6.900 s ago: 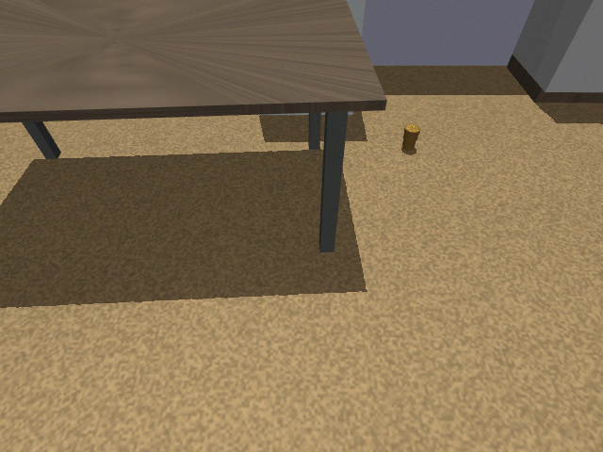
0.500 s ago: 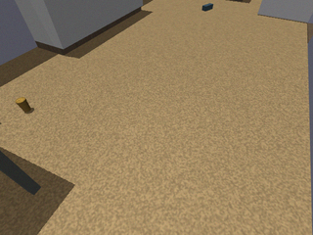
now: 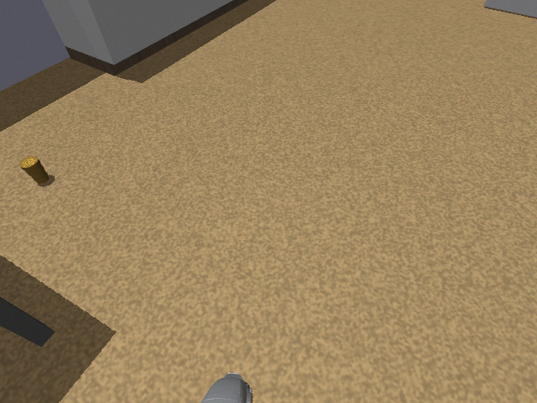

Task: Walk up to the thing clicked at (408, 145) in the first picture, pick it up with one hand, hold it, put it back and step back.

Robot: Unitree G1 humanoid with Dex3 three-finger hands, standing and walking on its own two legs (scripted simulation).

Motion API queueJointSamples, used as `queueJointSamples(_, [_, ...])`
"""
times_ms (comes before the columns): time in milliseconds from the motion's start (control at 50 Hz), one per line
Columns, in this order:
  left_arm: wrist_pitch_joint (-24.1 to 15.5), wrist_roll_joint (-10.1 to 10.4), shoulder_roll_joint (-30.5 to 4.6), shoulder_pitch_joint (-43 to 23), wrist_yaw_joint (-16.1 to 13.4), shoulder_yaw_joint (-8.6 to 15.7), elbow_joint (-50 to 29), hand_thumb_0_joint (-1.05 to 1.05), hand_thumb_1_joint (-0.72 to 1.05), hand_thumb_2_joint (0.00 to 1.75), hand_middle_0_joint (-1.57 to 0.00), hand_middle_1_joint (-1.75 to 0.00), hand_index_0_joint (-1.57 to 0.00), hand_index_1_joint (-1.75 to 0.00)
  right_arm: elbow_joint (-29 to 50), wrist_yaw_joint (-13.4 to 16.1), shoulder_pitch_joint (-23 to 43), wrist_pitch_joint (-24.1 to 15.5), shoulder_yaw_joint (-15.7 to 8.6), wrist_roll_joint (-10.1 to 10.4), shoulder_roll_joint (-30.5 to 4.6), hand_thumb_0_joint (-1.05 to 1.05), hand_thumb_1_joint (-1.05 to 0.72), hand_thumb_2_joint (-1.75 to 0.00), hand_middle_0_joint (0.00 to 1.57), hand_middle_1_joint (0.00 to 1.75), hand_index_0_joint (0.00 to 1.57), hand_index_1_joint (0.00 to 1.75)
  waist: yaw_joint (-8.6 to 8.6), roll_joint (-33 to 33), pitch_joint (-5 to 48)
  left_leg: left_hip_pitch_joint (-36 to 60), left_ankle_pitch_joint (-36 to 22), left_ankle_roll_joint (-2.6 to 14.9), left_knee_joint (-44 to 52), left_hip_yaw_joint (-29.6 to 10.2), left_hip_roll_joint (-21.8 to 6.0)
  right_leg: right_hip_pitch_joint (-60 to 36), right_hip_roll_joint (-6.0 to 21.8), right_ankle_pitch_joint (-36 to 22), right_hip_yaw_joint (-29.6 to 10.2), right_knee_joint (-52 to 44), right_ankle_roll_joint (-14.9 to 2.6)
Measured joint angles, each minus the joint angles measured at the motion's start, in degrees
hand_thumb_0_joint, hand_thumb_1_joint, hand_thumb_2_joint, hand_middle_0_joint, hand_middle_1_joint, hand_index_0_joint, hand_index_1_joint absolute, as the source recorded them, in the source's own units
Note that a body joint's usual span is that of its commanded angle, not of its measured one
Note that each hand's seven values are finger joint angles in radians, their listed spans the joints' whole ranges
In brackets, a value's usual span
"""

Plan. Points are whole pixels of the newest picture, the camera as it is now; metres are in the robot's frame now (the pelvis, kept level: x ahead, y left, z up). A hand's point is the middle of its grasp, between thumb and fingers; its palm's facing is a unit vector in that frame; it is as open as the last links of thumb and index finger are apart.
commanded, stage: walk up
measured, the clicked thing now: (36, 171) +1.19 +1.33 -0.70
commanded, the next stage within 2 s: none
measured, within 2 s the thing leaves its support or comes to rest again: neither
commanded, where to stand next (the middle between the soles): +0.80 +0.03 m, yaw -2 degrees
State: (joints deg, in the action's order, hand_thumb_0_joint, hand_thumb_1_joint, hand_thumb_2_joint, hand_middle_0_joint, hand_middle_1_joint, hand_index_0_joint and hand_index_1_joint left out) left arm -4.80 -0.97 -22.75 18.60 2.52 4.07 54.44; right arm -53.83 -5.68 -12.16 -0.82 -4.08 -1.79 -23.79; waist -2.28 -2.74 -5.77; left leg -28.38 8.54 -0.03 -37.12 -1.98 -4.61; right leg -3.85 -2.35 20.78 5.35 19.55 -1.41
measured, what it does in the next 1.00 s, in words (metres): walks ahead: left foot, then right foot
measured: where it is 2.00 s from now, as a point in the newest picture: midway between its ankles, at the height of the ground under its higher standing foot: (291, 261)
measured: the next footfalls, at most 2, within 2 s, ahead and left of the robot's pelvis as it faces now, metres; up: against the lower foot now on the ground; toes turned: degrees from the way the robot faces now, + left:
left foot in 0.06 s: +0.21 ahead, +0.14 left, +0.00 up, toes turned +3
right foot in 0.50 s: +0.39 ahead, -0.15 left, +0.00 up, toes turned -7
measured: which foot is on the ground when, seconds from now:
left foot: up 0.00-0.04, down 0.06-0.52, up 0.54-0.94, down 0.96-1.00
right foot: down 0.00-0.10, up 0.12-0.48, down 0.50-1.00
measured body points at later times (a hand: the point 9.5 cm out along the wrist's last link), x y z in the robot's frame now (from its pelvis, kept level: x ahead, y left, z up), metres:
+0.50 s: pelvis +0.25 -0.01 -0.01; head +0.25 -0.03 +0.43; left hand +0.34 +0.32 -0.10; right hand +0.28 -0.34 -0.13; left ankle +0.18 +0.14 -0.73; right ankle +0.35 -0.14 -0.74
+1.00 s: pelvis +0.44 +0.01 -0.01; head +0.46 +0.03 +0.43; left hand +0.45 +0.34 -0.14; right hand +0.55 -0.31 -0.10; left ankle +0.53 +0.12 -0.73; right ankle +0.35 -0.14 -0.72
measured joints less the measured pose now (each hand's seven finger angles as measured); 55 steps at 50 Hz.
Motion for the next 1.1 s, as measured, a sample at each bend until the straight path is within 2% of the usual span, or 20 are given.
queueJointSamples(60, [0.2,0.2,-0.5,0.4,-0.2,-0.4,-0.8,0.00,0.90,0.90,-0.20,-0.30,-0.21,-0.30,0.7,0.1,0.9,-0.3,-0.1,-0.3,0.6,0.01,-0.91,-0.90,0.20,0.30,0.20,0.30,-0.49,1.6,0.0,3.0,-2.8,1.29,5.2,2.6,0.5,-1.3,1.2,5.2,0.0,3.7,1.07])
queueJointSamples(100, [1.0,0.5,-1.1,-0.1,-0.7,-0.5,-0.7,0.00,0.90,0.90,-0.20,-0.30,-0.21,-0.30,1.7,0.6,2.4,-1.3,-0.4,-0.8,1.8,0.01,-0.91,-0.90,0.20,0.30,0.20,0.30,-0.51,5.2,-1.3,4.3,-1.5,1.14,2.8,5.1,2.9,1.4,4.9,8.6,-1.1,14.3,0.34])
queueJointSamples(120, [1.4,0.8,-0.6,-0.4,-0.9,-0.6,-0.7,0.00,0.90,0.90,-0.20,-0.30,-0.21,-0.30,2.9,0.8,2.7,-2.0,-0.4,-1.1,1.9,0.01,-0.91,-0.90,0.20,0.30,0.20,0.30,-0.23,5.4,-1.7,4.5,0.6,1.24,1.1,5.6,3.1,4.9,4.7,8.6,-3.0,23.0,-0.14])
queueJointSamples(160, [2.0,1.1,0.2,-0.9,-1.2,-1.4,-0.7,0.01,0.90,0.90,-0.20,-0.30,-0.20,-0.30,4.9,1.2,2.7,-3.0,-0.5,-0.1,2.2,0.01,-0.91,-0.90,0.20,0.30,0.20,0.30,1.08,4.4,-1.9,6.2,3.3,1.60,0.3,5.5,2.5,12.2,1.7,8.7,-6.4,38.6,-1.30])
queueJointSamples(220, [1.8,1.6,-0.2,-1.5,-1.0,-2.1,-1.2,0.01,0.90,0.90,-0.20,-0.30,-0.20,-0.30,6.1,2.1,1.1,-3.1,0.3,1.2,3.1,0.01,-0.91,-0.90,0.20,0.30,0.20,0.30,2.05,4.6,-1.0,11.8,3.8,1.46,4.9,6.3,2.5,21.4,0.7,4.1,-8.6,47.6,-1.68])
queueJointSamples(280, [1.4,1.6,-1.0,-1.9,-0.4,-1.8,-2.6,0.01,0.90,0.90,-0.20,-0.30,-0.20,-0.30,6.3,2.5,-1.2,-3.3,0.9,1.5,3.0,0.01,-0.91,-0.90,0.21,0.30,0.20,0.30,2.45,5.0,0.0,16.9,4.3,1.32,9.0,7.0,2.9,27.8,2.9,0.2,-8.9,44.8,-0.70])
queueJointSamples(360, [1.5,1.0,-1.8,-2.9,0.7,-1.0,-3.7,0.00,0.90,0.90,-0.20,-0.30,-0.20,-0.30,6.2,2.4,-4.0,-3.3,0.9,1.2,2.0,0.01,-0.90,-0.90,0.21,0.30,0.20,0.30,2.64,4.9,0.4,21.7,6.7,1.24,11.2,7.9,3.4,31.5,6.5,-3.8,-7.2,31.5,1.00])
queueJointSamples(440, [1.2,0.3,-2.0,-3.3,1.7,-0.3,-3.5,0.00,0.90,0.90,-0.20,-0.30,-0.20,-0.30,6.2,1.9,-5.7,-3.0,0.5,1.0,0.2,0.01,-0.90,-0.90,0.21,0.31,0.20,0.30,3.35,3.5,0.8,24.0,11.6,0.30,8.5,8.3,2.9,30.5,7.8,-9.8,-5.7,19.3,0.89])
queueJointSamples(500, [0.7,-0.2,-2.2,-2.6,1.7,0.4,-2.9,0.00,0.90,0.90,-0.20,-0.30,-0.20,-0.30,5.8,1.8,-7.3,-2.3,0.3,1.1,-0.9,0.01,-0.90,-0.90,0.21,0.31,0.20,0.30,3.42,1.9,2.3,24.3,17.7,-0.55,2.9,8.0,1.6,27.0,6.7,-12.1,-3.9,15.9,0.60])
queueJointSamples(540, [0.0,-0.5,-1.1,-3.0,1.2,0.7,-2.9,0.00,0.90,0.90,-0.20,-0.30,-0.20,-0.30,4.9,2.2,-7.3,-1.5,-0.1,1.1,-1.5,0.01,-0.90,-0.90,0.20,0.30,0.20,0.30,3.24,-1.3,2.1,21.7,20.6,1.19,-6.3,5.2,-0.6,26.6,4.7,-8.4,-1.7,19.5,0.53])
queueJointSamples(580, [-0.7,-0.1,-0.6,-3.1,0.7,0.3,-3.9,0.00,0.90,0.90,-0.20,-0.30,-0.20,-0.30,4.1,2.6,-6.9,-0.7,0.3,1.1,-1.1,0.01,-0.91,-0.90,0.20,0.30,0.20,0.30,2.23,-1.4,1.8,16.3,21.1,1.75,-18.7,2.8,1.8,25.8,5.1,-5.7,-1.3,21.1,0.14])
queueJointSamples(620, [-1.0,0.3,0.3,-2.6,0.3,-0.3,-4.6,0.00,0.90,0.90,-0.20,-0.30,-0.20,-0.30,3.5,2.6,-6.0,-0.4,0.8,1.3,-1.1,0.01,-0.91,-0.90,0.20,0.30,0.20,0.30,1.10,-1.3,1.3,11.1,19.4,1.97,-26.2,2.2,3.8,23.5,5.6,-5.4,-1.4,19.0,-0.20])
queueJointSamples(660, [-1.1,0.6,1.0,-1.7,0.0,-1.0,-4.8,0.00,0.90,0.90,-0.20,-0.30,-0.21,-0.30,3.6,2.4,-4.8,-0.6,1.0,1.7,-1.2,0.01,-0.91,-0.90,0.20,0.30,0.20,0.30,0.51,-1.7,0.9,6.8,16.4,2.15,-27.5,1.5,4.0,20.6,5.4,-6.1,-1.2,15.4,-0.07])
queueJointSamples(760, [-0.8,0.5,1.1,0.9,-0.4,-1.5,-4.5,0.00,0.90,0.89,-0.20,-0.30,-0.21,-0.30,5.4,1.5,-3.2,-0.9,0.8,1.5,-0.9,0.01,-0.91,-0.90,0.20,0.30,0.20,0.30,0.14,-1.6,0.5,0.2,9.7,0.75,-19.0,-0.6,2.2,15.1,4.5,-6.4,-0.5,9.0,-0.09])
queueJointSamples(820, [-0.7,0.2,0.5,1.9,-0.4,-1.3,-4.7,0.00,0.90,0.89,-0.20,-0.31,-0.21,-0.30,5.4,1.0,-2.8,-0.5,0.4,1.0,-0.8,0.01,-0.91,-0.90,0.20,0.30,0.20,0.30,0.01,-1.0,0.7,-0.9,6.9,-0.06,-11.4,0.0,0.9,12.8,4.3,-4.9,0.4,7.9,0.16])
queueJointSamples(900, [-0.7,0.0,-0.7,2.5,-0.3,-1.0,-5.2,0.00,0.90,0.89,-0.20,-0.31,-0.21,-0.30,4.7,0.4,-2.3,-0.3,0.1,0.5,-0.8,0.01,-0.91,-0.90,0.20,0.30,0.20,0.30,-0.38,0.1,0.9,1.2,3.6,0.24,-1.9,1.9,-0.2,10.4,4.4,-1.2,1.5,9.0,1.55])
queueJointSamples(960, [-0.3,0.1,-1.9,2.9,-0.5,-0.9,-5.0,0.00,0.90,0.89,-0.20,-0.31,-0.21,-0.30,4.5,0.3,-1.9,-0.9,-0.1,0.3,-0.4,0.01,-0.91,-0.90,0.20,0.30,0.20,0.30,-0.32,1.7,1.3,4.8,0.4,1.19,3.0,3.6,0.7,9.2,5.5,3.1,1.9,12.5,3.04])
queueJointSamples(1000, [0.5,0.3,-2.5,2.3,-1.0,-0.7,-4.3,0.00,0.90,0.90,-0.20,-0.31,-0.21,-0.30,4.9,0.6,-1.0,-2.0,-0.1,-0.2,0.4,0.01,-0.91,-0.90,0.20,0.30,0.20,0.30,-0.36,4.9,0.4,6.0,2.1,1.52,0.8,5.7,2.8,11.5,8.5,5.0,-0.2,21.1,1.09])
queueJointSamples(1060, [1.7,0.6,-1.5,1.2,-1.5,-1.6,-3.2,0.01,0.90,0.90,-0.20,-0.30,-0.20,-0.30,6.7,1.3,-1.1,-3.1,0.0,0.8,0.7,0.01,-0.91,-0.90,0.20,0.30,0.20,0.30,1.25,3.8,0.2,8.1,5.7,2.33,-0.7,5.4,2.2,19.2,5.2,6.5,-4.4,38.9,-0.98])
queueJointSamples(1100, [1.8,0.9,-1.8,0.5,-1.3,-1.9,-3.0,0.01,0.90,0.90,-0.20,-0.30,-0.20,-0.30,7.1,1.9,-1.9,-3.2,0.5,1.4,1.5,0.01,-0.91,-0.90,0.20,0.30,0.20,0.30,2.01,4.1,0.4,10.9,5.6,2.40,2.0,5.5,2.2,23.9,4.2,4.1,-5.9,44.3,-1.43])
